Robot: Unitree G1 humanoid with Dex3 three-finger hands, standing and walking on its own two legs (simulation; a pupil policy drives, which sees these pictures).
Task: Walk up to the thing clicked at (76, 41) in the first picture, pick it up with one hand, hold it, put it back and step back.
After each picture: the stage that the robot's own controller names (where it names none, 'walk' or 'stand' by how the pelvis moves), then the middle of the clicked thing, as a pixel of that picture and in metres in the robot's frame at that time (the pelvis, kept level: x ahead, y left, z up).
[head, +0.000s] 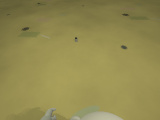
stand; (76, 39) +1.92 +0.49 -0.72
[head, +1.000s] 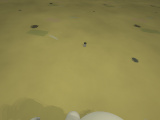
walk; (84, 44) +1.82 +0.18 -0.69
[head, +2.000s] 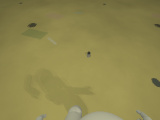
walk; (88, 54) +1.23 +0.09 -0.69
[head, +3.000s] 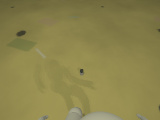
walk; (81, 72) +0.78 +0.16 -0.70
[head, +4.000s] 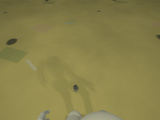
walk; (75, 88) +0.53 +0.19 -0.71
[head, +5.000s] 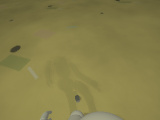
stand; (77, 98) +0.39 +0.20 -0.70
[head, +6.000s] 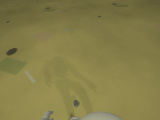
stand; (76, 103) +0.34 +0.20 -0.72
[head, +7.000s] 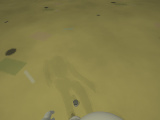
stand; (75, 103) +0.34 +0.21 -0.72
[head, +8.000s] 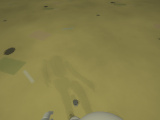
stand; (75, 103) +0.34 +0.20 -0.73
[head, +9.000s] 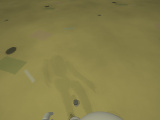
stand; (75, 103) +0.34 +0.19 -0.73
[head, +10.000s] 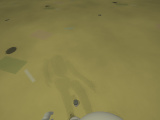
stand; (76, 103) +0.34 +0.19 -0.73
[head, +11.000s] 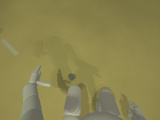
go down; (71, 77) +0.39 +0.20 -0.50
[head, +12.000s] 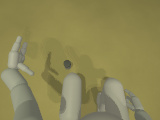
go down; (67, 65) +0.43 +0.23 -0.31
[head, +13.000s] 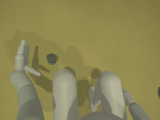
close in; (51, 59) +0.41 +0.26 -0.25
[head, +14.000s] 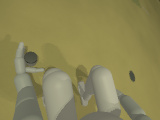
close; (31, 59) +0.40 +0.28 -0.22
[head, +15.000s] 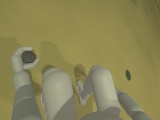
close; (28, 58) +0.39 +0.29 -0.22
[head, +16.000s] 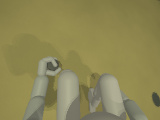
lift; (52, 66) +0.33 +0.27 -0.13
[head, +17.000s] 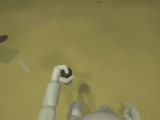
lift; (67, 76) +0.32 +0.18 +0.02
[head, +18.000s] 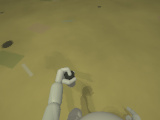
hold; (70, 79) +0.32 +0.17 -0.01
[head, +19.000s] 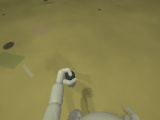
hold; (70, 79) +0.31 +0.17 -0.01
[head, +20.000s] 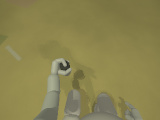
crouch; (65, 68) +0.38 +0.20 -0.06
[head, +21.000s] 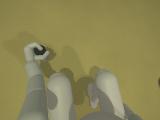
lower; (42, 53) +0.45 +0.28 -0.16
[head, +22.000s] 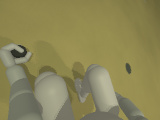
lower; (20, 55) +0.43 +0.30 -0.22
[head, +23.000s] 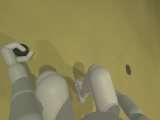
lower; (22, 53) +0.43 +0.30 -0.23
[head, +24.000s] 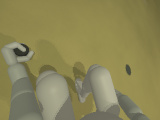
lower; (22, 53) +0.43 +0.30 -0.23
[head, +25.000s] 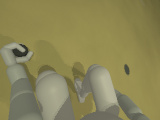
lower; (22, 54) +0.43 +0.30 -0.23
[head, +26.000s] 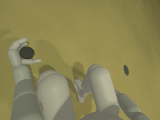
open; (26, 55) +0.42 +0.28 -0.23
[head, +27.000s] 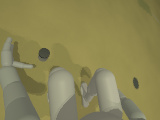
stand; (43, 55) +0.42 +0.26 -0.24
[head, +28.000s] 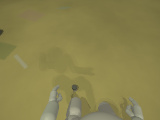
stand; (74, 88) +0.40 +0.18 -0.59
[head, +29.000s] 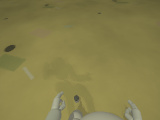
stand; (76, 99) +0.39 +0.18 -0.67
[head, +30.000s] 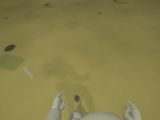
stand; (76, 99) +0.39 +0.18 -0.67
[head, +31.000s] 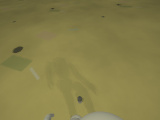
stand; (79, 99) +0.41 +0.16 -0.72
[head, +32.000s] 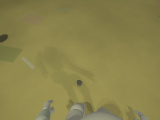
walk; (79, 83) +0.47 +0.16 -0.70
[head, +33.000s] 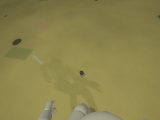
walk; (81, 74) +0.70 +0.22 -0.70
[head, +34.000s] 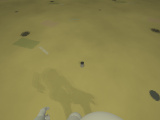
stand; (82, 64) +1.02 +0.18 -0.70
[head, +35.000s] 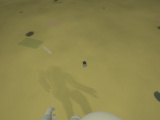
stand; (84, 64) +1.02 +0.17 -0.72
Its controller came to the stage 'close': yes
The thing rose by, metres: 0.71
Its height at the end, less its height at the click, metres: +0.00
